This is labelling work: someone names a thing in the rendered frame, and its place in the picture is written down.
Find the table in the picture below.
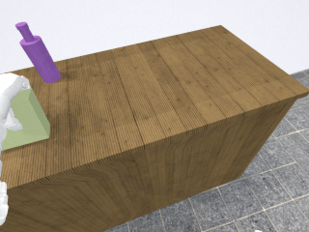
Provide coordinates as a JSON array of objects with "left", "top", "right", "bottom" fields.
[{"left": 0, "top": 25, "right": 309, "bottom": 232}]

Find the robot left hand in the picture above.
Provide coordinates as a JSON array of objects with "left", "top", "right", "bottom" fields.
[{"left": 0, "top": 72, "right": 31, "bottom": 131}]

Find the left robot forearm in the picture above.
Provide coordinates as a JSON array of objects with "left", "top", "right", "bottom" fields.
[{"left": 0, "top": 93, "right": 11, "bottom": 177}]

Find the sponge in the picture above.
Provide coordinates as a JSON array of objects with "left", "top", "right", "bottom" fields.
[{"left": 2, "top": 88, "right": 50, "bottom": 151}]

